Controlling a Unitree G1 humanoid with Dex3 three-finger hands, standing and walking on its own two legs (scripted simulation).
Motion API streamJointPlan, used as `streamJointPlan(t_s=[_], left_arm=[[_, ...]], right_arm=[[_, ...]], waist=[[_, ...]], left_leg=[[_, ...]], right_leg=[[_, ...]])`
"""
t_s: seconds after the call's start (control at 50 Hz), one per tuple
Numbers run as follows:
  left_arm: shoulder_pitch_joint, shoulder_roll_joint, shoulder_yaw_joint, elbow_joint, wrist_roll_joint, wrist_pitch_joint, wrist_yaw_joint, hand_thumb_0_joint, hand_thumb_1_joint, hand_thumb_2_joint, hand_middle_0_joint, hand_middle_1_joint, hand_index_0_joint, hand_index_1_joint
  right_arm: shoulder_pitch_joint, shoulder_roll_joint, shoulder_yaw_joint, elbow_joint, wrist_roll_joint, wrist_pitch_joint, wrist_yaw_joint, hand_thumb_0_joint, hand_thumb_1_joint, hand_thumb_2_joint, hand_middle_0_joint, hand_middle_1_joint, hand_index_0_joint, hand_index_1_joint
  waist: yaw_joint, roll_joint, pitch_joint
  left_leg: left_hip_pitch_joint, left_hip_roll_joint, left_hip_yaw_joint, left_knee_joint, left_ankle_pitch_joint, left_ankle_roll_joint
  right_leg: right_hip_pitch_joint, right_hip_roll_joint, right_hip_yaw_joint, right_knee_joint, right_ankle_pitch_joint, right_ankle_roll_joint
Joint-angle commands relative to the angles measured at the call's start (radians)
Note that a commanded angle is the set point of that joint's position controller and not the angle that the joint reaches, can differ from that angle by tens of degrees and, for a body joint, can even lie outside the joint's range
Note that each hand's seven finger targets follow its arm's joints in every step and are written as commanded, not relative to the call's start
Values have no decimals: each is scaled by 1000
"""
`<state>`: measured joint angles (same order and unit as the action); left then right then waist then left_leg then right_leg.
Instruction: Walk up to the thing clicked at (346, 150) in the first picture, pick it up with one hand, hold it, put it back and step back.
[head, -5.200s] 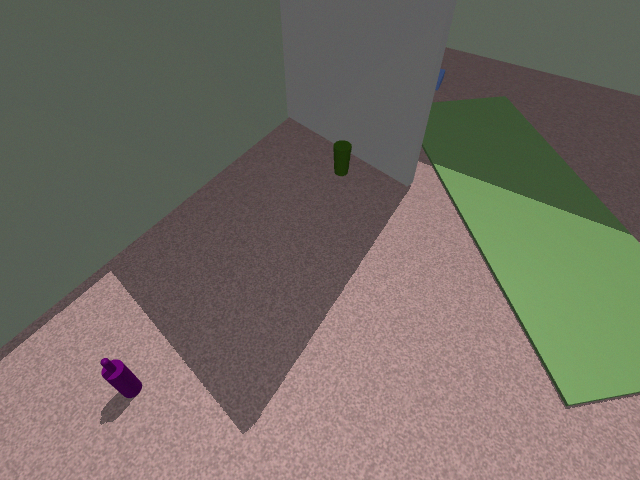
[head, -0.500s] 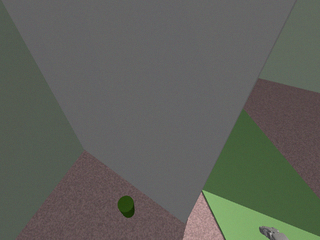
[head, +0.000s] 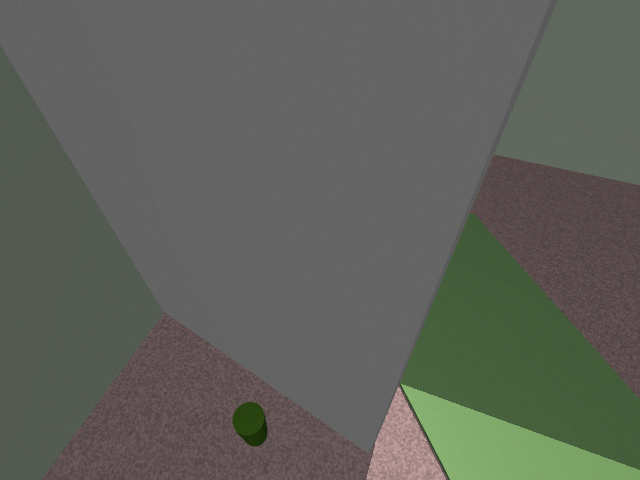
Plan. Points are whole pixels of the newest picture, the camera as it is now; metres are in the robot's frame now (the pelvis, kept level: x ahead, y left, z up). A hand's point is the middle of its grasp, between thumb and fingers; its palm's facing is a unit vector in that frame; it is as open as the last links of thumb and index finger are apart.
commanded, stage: walk up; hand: left
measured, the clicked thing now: (252, 426) +0.37 +0.21 -0.71
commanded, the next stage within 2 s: stand in 0.36 s
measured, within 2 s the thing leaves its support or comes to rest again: neither
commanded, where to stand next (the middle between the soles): +0.03 +0.00 m, yaw +0 degrees
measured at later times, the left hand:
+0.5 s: hand out of the picture +0.09 +0.25 -0.16, palm faces -0.01 -0.94 -0.33, open 7.4 cm
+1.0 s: hand out of the picture +0.09 +0.25 -0.15, palm faces -0.02 -0.94 -0.34, open 7.4 cm
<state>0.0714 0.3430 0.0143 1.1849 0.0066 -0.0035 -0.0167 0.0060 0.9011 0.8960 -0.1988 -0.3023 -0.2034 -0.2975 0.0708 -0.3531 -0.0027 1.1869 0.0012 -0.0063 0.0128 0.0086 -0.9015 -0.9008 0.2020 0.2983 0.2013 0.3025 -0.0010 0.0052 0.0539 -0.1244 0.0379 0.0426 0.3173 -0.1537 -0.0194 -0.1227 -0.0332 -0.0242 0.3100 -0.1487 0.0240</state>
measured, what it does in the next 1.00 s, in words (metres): stands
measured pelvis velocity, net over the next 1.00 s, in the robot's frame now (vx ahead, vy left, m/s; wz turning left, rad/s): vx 0.01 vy -0.01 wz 0.00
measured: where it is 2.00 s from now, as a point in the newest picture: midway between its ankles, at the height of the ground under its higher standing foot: outside the picture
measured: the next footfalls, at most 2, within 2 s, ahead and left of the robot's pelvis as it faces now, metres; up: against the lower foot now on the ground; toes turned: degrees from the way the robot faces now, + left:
none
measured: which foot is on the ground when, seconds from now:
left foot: down 0.00-1.00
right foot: down 0.00-1.00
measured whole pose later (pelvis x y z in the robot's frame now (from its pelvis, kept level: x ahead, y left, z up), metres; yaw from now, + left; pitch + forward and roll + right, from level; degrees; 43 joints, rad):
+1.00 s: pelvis +0.01 -0.01 +0.00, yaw +0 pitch -2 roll +0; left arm 0.10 0.35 0.00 1.13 0.01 -0.01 -0.01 0.01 0.90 0.90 -0.20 -0.30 -0.20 -0.30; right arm 0.09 -0.35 0.00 1.15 -0.01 -0.01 0.01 0.01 -0.90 -0.90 0.20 0.30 0.20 0.30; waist 0.00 0.01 0.04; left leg -0.11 0.05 0.04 0.31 -0.17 -0.03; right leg -0.11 -0.02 -0.03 0.32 -0.18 0.01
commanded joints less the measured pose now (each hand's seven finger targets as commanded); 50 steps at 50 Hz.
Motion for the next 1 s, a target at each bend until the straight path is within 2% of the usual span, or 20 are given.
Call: streamJointPlan(t_s=[0.0, 0.32, 0.36, 0.4, 0.46, 0.48, 0.54, 0.64, 0.98], left_arm=[[-61, 215, 35, -58, 2, -23, 20, 0, 900, 900, -200, -300, -200, -300], [-61, 205, 40, -74, 1, -17, 16, 0, 900, 900, -200, -300, -200, -300], [-53, 215, 36, -85, 1, -21, 19, 0, 900, 900, -200, -300, -200, -300], [-45, 212, 34, -86, -1, -22, 19, 0, 900, 900, -200, -300, -200, -300], [-44, 219, 33, -96, 1, -25, 19, 0, 900, 900, -200, -300, -200, -300], [-49, 214, 30, -96, -1, -25, 18, 0, 900, 900, -200, -300, -200, -300], [-39, 218, 28, -99, 1, -24, 19, 0, 900, 900, -200, -300, -200, -300], [-33, 224, 28, -105, 2, -25, 20, 0, 900, 900, -200, -300, -200, -300], [-20, 226, 26, -108, -1, -26, 23, 0, 900, 900, -200, -300, -200, -300]], right_arm=[[-64, -210, -39, -67, -5, -22, -15, 0, -900, -900, 200, 300, 200, 300], [-31, -210, -38, -73, -9, -26, -18, 0, -900, -900, 200, 300, 200, 300], [-36, -206, -40, -86, -15, -24, -18, 0, -900, -900, 200, 300, 200, 300], [-35, -209, -39, -85, -13, -23, -18, 0, -900, -900, 200, 300, 200, 300], [-31, -205, -41, -91, -14, -23, -15, 0, -900, -900, 200, 300, 200, 300], [-20, -205, -37, -90, -13, -23, -15, 0, -900, -900, 200, 300, 200, 300], [-32, -208, -40, -95, -13, -22, -15, 0, -900, -900, 200, 300, 200, 300], [-29, -207, -38, -96, -14, -21, -15, 0, -900, -900, 200, 300, 200, 300], [-25, -211, -37, -99, -13, -21, -16, 0, -900, -900, 200, 300, 200, 300]], waist=[[-2, -8, -88], [-3, -1, -81], [-6, -9, -91], [-4, 2, -73], [-7, -9, -93], [-12, -3, -77], [-7, 0, -75], [-8, 4, -85], [-4, -4, -90]], left_leg=[[15, 96, -90, -51, 47, 30], [-8, 99, -96, -60, 30, 32], [18, 111, -102, -56, 83, 22], [11, 105, -99, -59, 47, 19], [28, 110, -99, -54, 81, 22], [10, 102, -94, -57, 62, 21], [14, 106, -99, -56, 41, 21], [23, 106, -94, -52, 84, 21], [41, 108, -83, -43, 129, 21]], right_leg=[[5, -106, 82, -54, 56, -29], [7, -98, 83, -44, 42, -29], [3, -106, 85, -37, 50, -32], [-4, -104, 87, -45, 31, -30], [0, -107, 87, -43, 59, -32], [1, -108, 90, -52, 57, -30], [-10, -106, 87, -50, 19, -30], [-1, -108, 85, -41, 77, -32], [22, -113, 86, -40, 137, -36]])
